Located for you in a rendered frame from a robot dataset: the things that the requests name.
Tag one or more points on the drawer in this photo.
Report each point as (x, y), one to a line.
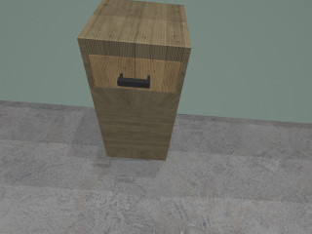
(164, 74)

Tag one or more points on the cabinet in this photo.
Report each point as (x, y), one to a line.
(136, 124)

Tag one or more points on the handle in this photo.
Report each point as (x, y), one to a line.
(133, 82)

